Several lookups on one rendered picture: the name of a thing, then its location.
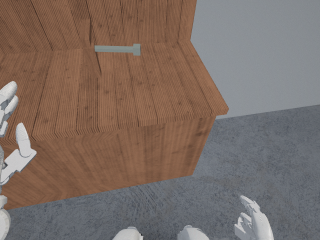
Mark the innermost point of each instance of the left robot hand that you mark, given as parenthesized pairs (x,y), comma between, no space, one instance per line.
(18,159)

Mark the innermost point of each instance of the robot thigh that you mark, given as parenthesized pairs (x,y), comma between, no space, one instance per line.
(128,234)
(192,234)

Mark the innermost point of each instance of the right robot thigh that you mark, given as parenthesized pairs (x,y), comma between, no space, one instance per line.
(192,234)

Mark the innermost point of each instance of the counter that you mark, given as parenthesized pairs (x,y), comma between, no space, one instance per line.
(101,121)

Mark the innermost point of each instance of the right robot hand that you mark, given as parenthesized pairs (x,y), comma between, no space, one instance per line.
(255,227)

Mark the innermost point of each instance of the tap lever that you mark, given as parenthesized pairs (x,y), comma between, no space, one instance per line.
(135,49)

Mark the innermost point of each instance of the robot left forearm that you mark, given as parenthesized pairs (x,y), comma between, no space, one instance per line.
(5,219)

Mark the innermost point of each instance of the left robot thigh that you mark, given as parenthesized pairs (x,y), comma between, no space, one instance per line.
(128,234)

